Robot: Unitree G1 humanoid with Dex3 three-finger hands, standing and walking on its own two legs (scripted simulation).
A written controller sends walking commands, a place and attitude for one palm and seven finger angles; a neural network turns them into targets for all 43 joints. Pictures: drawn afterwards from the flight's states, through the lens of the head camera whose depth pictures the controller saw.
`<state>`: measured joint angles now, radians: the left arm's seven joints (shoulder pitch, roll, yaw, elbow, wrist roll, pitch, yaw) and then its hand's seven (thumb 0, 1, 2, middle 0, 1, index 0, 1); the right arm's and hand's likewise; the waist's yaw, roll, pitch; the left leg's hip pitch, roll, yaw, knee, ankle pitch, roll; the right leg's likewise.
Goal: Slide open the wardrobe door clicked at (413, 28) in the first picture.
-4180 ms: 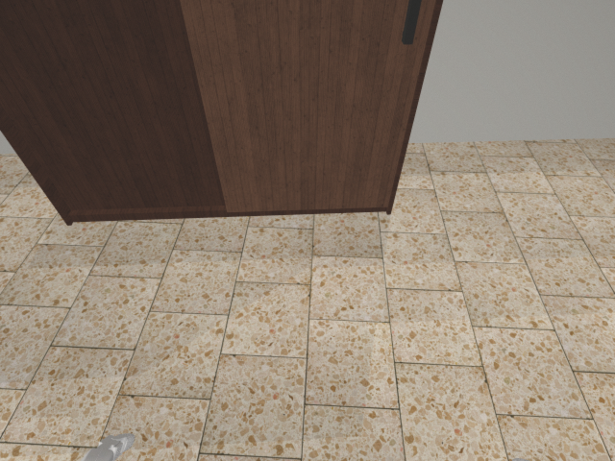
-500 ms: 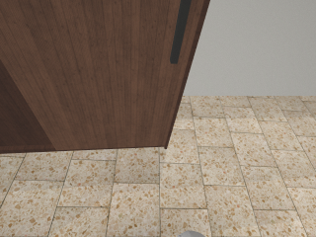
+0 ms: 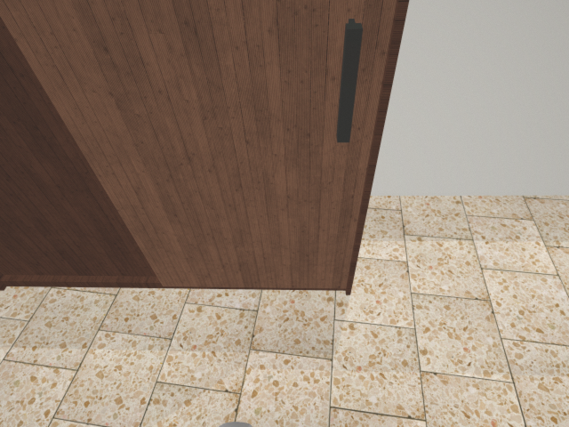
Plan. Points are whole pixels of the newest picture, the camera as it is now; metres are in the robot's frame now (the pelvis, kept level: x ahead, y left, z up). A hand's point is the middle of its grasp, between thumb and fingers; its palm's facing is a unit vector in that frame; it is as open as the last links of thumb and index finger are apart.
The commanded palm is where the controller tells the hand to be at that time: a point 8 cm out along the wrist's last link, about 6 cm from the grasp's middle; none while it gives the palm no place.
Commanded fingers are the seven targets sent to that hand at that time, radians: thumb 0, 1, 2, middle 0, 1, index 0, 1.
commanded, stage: take the last steps up to it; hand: right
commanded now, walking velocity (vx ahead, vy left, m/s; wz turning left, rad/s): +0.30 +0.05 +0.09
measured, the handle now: (347, 84) +0.72 -0.08 +0.13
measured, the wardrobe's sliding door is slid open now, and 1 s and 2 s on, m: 0.00 0.00 0.00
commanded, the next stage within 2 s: come to a stop and stand still in 0.56 s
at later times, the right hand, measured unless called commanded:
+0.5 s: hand (374, 425) +0.18 -0.12 -0.17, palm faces +0.05 +0.97 -0.22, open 7.2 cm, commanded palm none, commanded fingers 0.00 -0.90 -0.90 0.20 0.30 0.20 0.30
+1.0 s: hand (398, 409) +0.21 -0.17 -0.20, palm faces +0.04 +0.98 -0.17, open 7.4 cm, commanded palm none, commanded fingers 0.00 -0.90 -0.90 0.20 0.30 0.20 0.30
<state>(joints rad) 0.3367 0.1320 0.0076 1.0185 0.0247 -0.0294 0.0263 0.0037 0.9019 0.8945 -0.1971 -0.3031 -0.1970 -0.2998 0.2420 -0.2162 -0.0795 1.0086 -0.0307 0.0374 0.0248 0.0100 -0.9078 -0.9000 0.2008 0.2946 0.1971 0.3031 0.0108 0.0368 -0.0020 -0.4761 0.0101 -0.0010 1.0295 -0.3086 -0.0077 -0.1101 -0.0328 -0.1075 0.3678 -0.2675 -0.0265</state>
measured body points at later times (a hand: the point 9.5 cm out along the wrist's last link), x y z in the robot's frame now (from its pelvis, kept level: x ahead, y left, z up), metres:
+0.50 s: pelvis +0.13 +0.06 +0.00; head +0.14 +0.07 +0.45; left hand +0.12 +0.30 -0.17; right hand +0.18 -0.17 -0.15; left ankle +0.13 +0.15 -0.75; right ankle +0.14 -0.06 -0.68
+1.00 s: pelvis +0.20 +0.02 -0.01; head +0.24 -0.02 +0.44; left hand +0.30 +0.25 -0.14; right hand +0.21 -0.22 -0.18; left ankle +0.16 +0.18 -0.66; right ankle +0.27 -0.06 -0.75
